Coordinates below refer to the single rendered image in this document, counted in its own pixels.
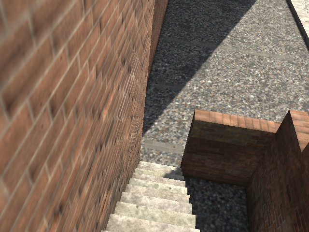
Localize stairs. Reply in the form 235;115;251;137
101;161;200;232

